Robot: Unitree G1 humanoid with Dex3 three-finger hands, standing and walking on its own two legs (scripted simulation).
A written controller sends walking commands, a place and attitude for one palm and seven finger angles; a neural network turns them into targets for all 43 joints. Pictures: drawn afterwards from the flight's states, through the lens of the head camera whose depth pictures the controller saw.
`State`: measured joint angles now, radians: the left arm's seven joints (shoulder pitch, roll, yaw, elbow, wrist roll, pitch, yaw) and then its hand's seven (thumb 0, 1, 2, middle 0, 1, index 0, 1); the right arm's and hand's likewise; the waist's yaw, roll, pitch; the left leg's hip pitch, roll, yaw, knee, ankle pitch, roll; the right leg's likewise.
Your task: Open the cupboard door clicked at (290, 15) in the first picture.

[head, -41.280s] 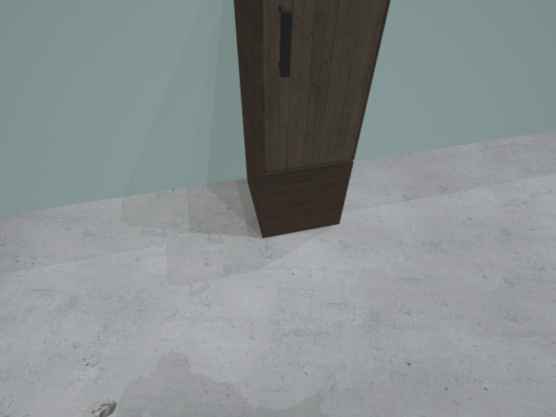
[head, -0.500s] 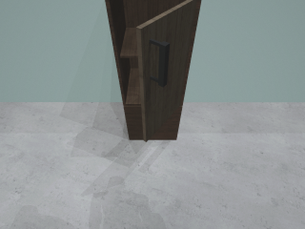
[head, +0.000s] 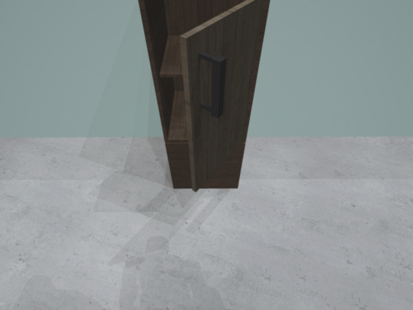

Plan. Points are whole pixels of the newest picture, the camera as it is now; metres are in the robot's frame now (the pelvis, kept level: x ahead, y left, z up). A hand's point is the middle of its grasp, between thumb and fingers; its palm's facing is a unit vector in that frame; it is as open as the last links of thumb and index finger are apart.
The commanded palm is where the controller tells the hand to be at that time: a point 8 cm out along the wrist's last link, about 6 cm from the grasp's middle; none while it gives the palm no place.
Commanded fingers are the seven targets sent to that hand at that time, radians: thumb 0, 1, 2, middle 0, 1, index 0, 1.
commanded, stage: walk to a spot facing it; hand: left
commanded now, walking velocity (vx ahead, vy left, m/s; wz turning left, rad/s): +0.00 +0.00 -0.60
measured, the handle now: (210, 86) +0.59 +0.02 +0.12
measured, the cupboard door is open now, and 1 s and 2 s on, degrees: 52 52 52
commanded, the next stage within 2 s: none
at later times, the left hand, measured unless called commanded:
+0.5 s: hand out of the picture +0.09 +0.16 -0.17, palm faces -0.14 -0.94 -0.31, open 7.4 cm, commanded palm none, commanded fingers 0.00 0.90 0.90 -0.20 -0.30 -0.20 -0.30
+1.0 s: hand (143, 283) +0.21 +0.17 -0.19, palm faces -0.44 -0.87 -0.22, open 7.4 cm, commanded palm none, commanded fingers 0.00 0.90 0.90 -0.20 -0.30 -0.20 -0.30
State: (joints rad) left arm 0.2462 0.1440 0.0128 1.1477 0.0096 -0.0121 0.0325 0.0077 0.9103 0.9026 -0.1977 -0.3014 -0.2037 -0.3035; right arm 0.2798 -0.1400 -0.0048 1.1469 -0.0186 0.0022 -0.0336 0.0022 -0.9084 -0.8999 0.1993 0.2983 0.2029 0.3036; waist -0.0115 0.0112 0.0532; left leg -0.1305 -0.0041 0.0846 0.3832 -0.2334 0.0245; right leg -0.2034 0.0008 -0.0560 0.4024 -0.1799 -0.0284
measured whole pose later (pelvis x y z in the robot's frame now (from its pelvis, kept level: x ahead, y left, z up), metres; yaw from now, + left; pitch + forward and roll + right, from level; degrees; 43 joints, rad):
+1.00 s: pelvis +0.04 +0.01 -0.01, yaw -31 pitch +1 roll -2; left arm 0.17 0.29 0.11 0.91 0.02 0.06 -0.01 0.01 0.90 0.90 -0.20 -0.30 -0.20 -0.30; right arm 0.12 -0.18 -0.02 0.87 -0.03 0.02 -0.04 0.00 -0.91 -0.90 0.20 0.30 0.21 0.30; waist 0.04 -0.06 0.13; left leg -0.26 0.05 0.02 0.53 -0.29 0.00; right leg -0.51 0.07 0.08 1.07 -0.48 0.05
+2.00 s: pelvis +0.11 -0.16 -0.02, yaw -69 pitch +1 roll +0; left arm 0.04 0.22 0.06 0.91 0.03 0.02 -0.07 0.01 0.91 0.90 -0.19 -0.30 -0.20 -0.30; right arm 0.49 -0.18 -0.02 1.03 -0.05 -0.04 -0.02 0.00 -0.90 -0.90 0.20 0.30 0.21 0.30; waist -0.07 0.00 0.10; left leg 0.05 0.16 0.30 0.41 -0.43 -0.11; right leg -0.54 -0.04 -0.13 0.72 -0.25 -0.05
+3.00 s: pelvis +0.20 -0.66 -0.01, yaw -81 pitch +1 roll +1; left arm 0.11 0.24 0.07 0.99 0.03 -0.03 -0.04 0.01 0.92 0.90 -0.19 -0.30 -0.20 -0.30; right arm 0.47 -0.19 -0.04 1.14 -0.04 -0.05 -0.01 0.00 -0.92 -0.90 0.20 0.30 0.20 0.30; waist -0.05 0.00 0.05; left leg 0.01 0.07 0.17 0.39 -0.40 -0.05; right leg -0.47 -0.07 -0.10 0.60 -0.15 -0.03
